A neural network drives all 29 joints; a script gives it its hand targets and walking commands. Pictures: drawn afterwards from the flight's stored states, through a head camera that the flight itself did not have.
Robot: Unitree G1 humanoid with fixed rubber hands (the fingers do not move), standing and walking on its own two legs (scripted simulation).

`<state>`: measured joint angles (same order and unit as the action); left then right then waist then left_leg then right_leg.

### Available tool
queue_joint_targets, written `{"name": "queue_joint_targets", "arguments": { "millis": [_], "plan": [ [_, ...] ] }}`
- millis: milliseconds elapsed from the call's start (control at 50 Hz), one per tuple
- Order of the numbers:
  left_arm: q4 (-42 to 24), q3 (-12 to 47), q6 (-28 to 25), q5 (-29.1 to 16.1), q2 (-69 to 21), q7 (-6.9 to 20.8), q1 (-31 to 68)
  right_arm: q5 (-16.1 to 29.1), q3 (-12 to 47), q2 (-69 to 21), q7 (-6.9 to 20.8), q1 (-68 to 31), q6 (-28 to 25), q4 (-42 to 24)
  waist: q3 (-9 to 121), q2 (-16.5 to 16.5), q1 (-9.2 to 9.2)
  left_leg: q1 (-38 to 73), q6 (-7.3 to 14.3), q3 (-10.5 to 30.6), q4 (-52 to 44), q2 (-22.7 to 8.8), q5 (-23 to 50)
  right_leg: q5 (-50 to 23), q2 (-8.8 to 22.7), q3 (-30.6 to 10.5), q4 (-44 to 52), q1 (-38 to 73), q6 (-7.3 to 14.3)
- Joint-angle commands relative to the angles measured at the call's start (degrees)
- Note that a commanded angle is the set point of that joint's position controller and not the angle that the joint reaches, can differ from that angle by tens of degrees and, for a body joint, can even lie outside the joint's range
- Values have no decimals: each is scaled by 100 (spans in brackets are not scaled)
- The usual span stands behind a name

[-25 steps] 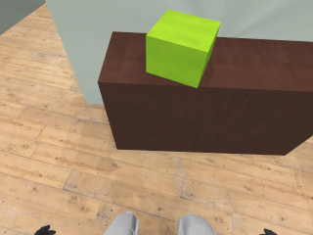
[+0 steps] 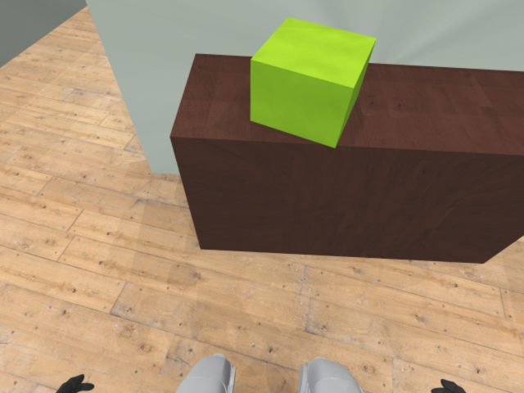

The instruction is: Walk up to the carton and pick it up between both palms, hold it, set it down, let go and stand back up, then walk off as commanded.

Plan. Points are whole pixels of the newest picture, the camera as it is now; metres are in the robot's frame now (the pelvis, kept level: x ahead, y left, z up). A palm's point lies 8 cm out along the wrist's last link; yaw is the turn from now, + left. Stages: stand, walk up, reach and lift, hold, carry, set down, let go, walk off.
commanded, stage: walk up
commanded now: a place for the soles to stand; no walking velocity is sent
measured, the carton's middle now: (311, 81) +0.80 -0.12 +0.00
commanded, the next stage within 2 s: none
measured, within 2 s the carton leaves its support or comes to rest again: neither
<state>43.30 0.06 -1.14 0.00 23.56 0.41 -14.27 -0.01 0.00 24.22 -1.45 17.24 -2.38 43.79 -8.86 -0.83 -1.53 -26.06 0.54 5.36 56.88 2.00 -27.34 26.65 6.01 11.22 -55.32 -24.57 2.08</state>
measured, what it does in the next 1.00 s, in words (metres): walks ahead: right foot, then left foot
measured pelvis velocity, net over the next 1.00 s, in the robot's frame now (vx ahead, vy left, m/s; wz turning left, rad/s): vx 0.26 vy -0.11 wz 0.00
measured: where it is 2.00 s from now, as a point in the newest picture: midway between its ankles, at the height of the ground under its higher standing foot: (282, 328)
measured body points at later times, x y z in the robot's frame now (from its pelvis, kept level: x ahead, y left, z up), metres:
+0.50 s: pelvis +0.10 -0.11 +0.02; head +0.10 -0.12 +0.47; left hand +0.17 +0.22 -0.07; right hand +0.18 -0.43 -0.10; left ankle +0.10 +0.07 -0.60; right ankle +0.13 -0.14 -0.68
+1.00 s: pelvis +0.26 -0.11 +0.02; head +0.29 -0.12 +0.47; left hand +0.29 +0.22 -0.08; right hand +0.36 -0.41 -0.10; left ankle +0.39 -0.01 -0.68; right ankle +0.13 -0.14 -0.68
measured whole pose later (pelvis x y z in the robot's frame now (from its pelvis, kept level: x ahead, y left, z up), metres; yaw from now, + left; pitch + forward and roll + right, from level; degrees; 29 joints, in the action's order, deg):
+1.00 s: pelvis +0.26 -0.11 +0.02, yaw +0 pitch -4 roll -1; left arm 45.0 0.1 -2.3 0.0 25.1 1.2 -20.4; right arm 0.0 0.0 24.0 0.1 16.6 -0.3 47.1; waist -6.9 -2.7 -4.7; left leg -27.1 0.9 2.4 41.7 2.6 -10.2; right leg 33.5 -2.8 12.9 -36.0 1.2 4.5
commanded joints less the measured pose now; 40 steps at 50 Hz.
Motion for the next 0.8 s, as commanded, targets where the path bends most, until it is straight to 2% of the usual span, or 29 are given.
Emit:
{"name": "queue_joint_targets", "arguments": {
  "millis": [0,20,40,60,80,100,120,160,200,220,240,260,280,300,320,340,360,380,400,420,460,500,560,600,640,660,700,740,780],
  "plan": [
    [-608,-763,-80,139,1373,184,863,-188,-1091,2447,11,1746,-451,352,800,-1537,999,1956,1437,4001,-4051,-1407,-4591,2127,-384,-815,-1028,-2806,-22],
    [-661,-759,-91,157,1540,156,1196,-132,-1078,2593,-48,1455,-468,178,440,-953,930,2003,1659,5537,-4573,-1925,-4562,1170,-353,-1416,-1586,-3352,-63],
    [-574,-787,-121,142,1775,155,1081,-72,-1039,2515,-99,1181,-465,82,320,-375,768,2090,1569,5438,-4241,-1930,-3851,809,-172,-1679,-1584,-3320,-108],
    [-461,-777,-142,103,1749,173,917,-60,-989,2388,-125,1077,-453,124,404,-230,628,2224,1514,4993,-3881,-1765,-3130,644,-47,-1723,-1582,-3200,-129],
    [-398,-775,-150,109,1679,192,761,-78,-945,2290,-141,1027,-450,174,715,-247,600,2386,1432,4591,-3647,-1647,-2641,638,-2,-1689,-1520,-3041,-112],
    [-346,-787,-151,134,1630,205,637,-103,-927,2205,-133,946,-441,192,827,-354,555,2227,1450,4261,-3475,-1586,-2161,652,2,-1624,-1441,-2770,-106],
    [-346,-806,-160,151,1602,220,517,-127,-918,2158,-113,891,-437,159,889,-473,523,1929,1531,4015,-3362,-1567,-1931,669,28,-1563,-1285,-2469,-99],
    [-398,-843,-172,137,1615,243,521,-165,-896,2109,-87,655,-411,89,735,-794,484,1315,1563,3675,-3287,-1485,-2133,713,50,-1468,-829,-2055,-101],
    [-426,-871,-231,103,1664,245,396,-176,-889,2150,-91,299,-396,13,610,-1043,366,754,1572,3537,-3169,-1564,-1946,512,169,-1550,-220,-1616,-48],
    [-345,-908,-281,94,1715,236,150,-167,-875,2149,-87,-35,-377,-56,614,-1083,169,162,1480,3246,-2893,-1533,-1733,280,223,-1646,216,-927,41],
    [-181,-943,-342,83,1709,213,-322,-133,-820,2099,-77,-381,-356,-131,791,-926,-131,-609,1250,2634,-2334,-1339,-1340,-378,187,-1629,943,290,91],
    [161,-1064,-401,89,1800,143,-1251,-139,-687,1749,-72,-624,-336,-156,1125,-347,-644,-1674,793,1605,-1045,-875,-590,-416,49,-1661,1579,2165,48],
    [372,-1231,-446,149,2144,33,-2272,-92,-481,1059,-68,-586,-337,-155,1394,1359,-1204,-2616,273,353,1325,110,263,1017,549,-2675,2822,3402,-113],
    [233,-1240,-454,90,2475,-42,-2004,-46,-385,818,-62,-327,-329,-223,1267,1975,-939,-3361,11,-75,2165,567,-677,1988,1884,-4665,4164,3432,-257],
    [100,-1162,-427,53,2428,-42,-1418,3,-548,1430,-61,-226,-216,-23,1116,708,-686,-3228,1,258,2379,356,-233,3378,2255,-5223,4755,3048,-464],
    [41,-1115,-446,75,2445,-67,-1123,81,-614,1628,-35,-22,-168,112,723,430,-462,-2910,17,326,2582,189,220,3308,2223,-5101,5023,2568,-807],
    [76,-1066,-469,121,2341,-92,-963,132,-627,1588,9,32,-139,192,272,202,-337,-2612,46,250,2586,-3,642,2469,1988,-4597,4989,2009,-1062],
    [94,-1007,-483,123,2081,-109,-697,172,-628,1529,45,123,-99,232,46,122,-161,-2286,38,202,2325,-134,1073,1506,1635,-3789,4785,1599,-1194],
    [98,-955,-485,126,1923,-123,-511,166,-652,1465,68,219,-79,264,-16,263,-50,-1930,43,174,2088,-210,1356,682,1421,-3124,4555,1286,-1274],
    [102,-912,-479,118,1788,-123,-433,177,-668,1429,81,304,-61,279,-26,333,6,-1689,35,132,1882,-229,1508,123,1299,-2726,4407,1197,-1253],
    [88,-843,-465,92,1713,-104,-499,182,-670,1400,77,312,-28,209,-44,397,-9,-1536,-13,113,1519,-199,1674,-540,1230,-2323,4282,1389,-1069],
    [104,-792,-467,69,1700,-86,-639,218,-643,1319,69,104,-2,103,-199,456,-41,-1390,-20,20,1159,-138,1830,-1363,1063,-1792,4311,1439,-1087],
    [114,-750,-455,58,1665,-67,-870,244,-615,1287,77,-112,40,-1,-301,595,-134,-1384,-38,-77,841,-50,1899,-2101,908,-1443,4299,1723,-1086],
    [100,-733,-435,67,1624,-70,-1070,260,-579,1209,83,-217,74,-47,-228,752,-216,-1398,-6,-142,597,33,1853,-2868,851,-1263,4205,2072,-1139],
    [100,-740,-406,57,1617,-77,-1247,263,-546,1194,80,-434,102,-144,-176,756,-327,-1460,30,-183,287,44,1776,-3415,854,-1184,4086,2428,-1149],
    [88,-734,-386,59,1609,-85,-1261,265,-543,1190,85,-512,115,-175,-188,769,-358,-1465,39,-232,127,55,1733,-3600,827,-1136,4068,2499,-1173],
    [54,-739,-360,67,1554,-91,-1308,255,-508,1153,100,-771,121,-258,-224,753,-455,-1581,65,-293,-264,21,1676,-3653,800,-1131,4025,2700,-1038],
    [62,-728,-329,72,1540,-105,-1407,232,-492,1127,109,-974,121,-332,-233,715,-567,-1680,114,-358,-629,19,1569,-3791,787,-1164,3968,2913,-1069],
    [64,-725,-305,75,1528,-111,-1468,203,-459,1077,125,-1175,120,-414,-262,648,-619,-1720,164,-460,-985,8,1489,-3985,769,-1160,3886,3002,-987]
  ]
}}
